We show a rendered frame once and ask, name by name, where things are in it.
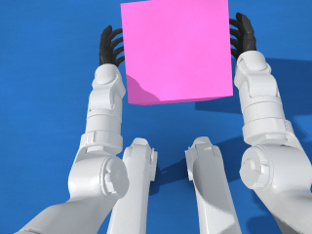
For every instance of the right robot thigh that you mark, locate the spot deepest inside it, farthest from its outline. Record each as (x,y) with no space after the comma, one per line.
(216,210)

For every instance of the right robot forearm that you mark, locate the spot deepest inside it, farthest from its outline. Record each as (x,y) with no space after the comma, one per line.
(261,105)

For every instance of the robot thigh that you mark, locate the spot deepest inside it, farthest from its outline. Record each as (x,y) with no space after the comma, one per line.
(216,210)
(129,215)

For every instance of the left robot forearm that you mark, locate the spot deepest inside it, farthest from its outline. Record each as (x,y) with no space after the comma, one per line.
(104,116)

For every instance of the carton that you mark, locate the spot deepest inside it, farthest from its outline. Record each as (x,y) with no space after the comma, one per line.
(177,51)

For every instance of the robot right hand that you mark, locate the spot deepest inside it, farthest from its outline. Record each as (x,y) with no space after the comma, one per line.
(245,35)

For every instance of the left robot upper arm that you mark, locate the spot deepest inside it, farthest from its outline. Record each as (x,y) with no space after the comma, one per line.
(95,185)

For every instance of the right robot upper arm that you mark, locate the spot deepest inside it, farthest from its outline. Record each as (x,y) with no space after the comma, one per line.
(281,177)

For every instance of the robot left hand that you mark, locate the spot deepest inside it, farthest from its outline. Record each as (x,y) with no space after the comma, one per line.
(107,54)

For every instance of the left robot thigh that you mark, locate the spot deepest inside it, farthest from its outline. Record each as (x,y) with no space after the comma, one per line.
(129,215)

